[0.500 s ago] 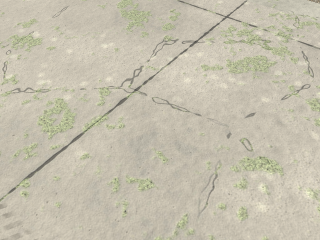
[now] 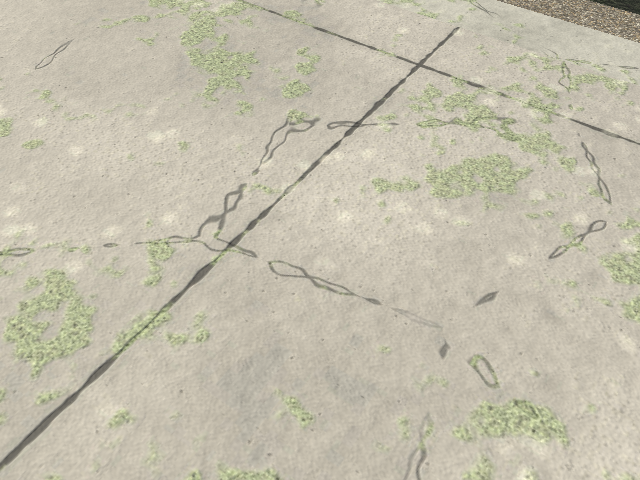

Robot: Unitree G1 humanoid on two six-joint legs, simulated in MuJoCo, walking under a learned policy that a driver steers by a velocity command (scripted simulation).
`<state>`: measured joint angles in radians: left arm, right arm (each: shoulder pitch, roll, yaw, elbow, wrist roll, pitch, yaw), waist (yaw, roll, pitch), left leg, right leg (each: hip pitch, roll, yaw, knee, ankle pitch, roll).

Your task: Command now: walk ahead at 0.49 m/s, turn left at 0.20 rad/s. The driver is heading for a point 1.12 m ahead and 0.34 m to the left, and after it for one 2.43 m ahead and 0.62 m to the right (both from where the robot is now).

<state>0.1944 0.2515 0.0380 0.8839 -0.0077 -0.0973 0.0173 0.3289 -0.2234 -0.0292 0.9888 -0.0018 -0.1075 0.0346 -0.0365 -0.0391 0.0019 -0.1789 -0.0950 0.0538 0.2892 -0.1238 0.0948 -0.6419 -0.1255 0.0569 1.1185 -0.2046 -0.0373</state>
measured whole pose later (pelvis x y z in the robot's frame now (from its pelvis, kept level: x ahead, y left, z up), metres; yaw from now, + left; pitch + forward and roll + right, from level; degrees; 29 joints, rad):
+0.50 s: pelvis +0.26 -0.06 +0.00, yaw +15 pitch +1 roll -1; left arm 0.28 0.24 0.06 0.90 0.01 -0.12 -0.01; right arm 0.24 -0.30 -0.08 0.83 0.03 -0.05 0.00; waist 0.03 0.05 0.00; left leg -0.64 0.08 -0.07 1.14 -0.22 0.04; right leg -0.16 0.01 -0.13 0.31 -0.18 -0.03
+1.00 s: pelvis +0.47 +0.10 +0.00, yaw +33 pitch +2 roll -1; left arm 0.15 0.29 0.06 0.78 0.00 -0.12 0.01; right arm 0.28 -0.26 -0.08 0.73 0.01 -0.06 0.03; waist -0.02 -0.03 0.04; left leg -0.29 -0.11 -0.02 0.43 -0.16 0.11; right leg -0.57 -0.11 0.05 1.14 -0.30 0.01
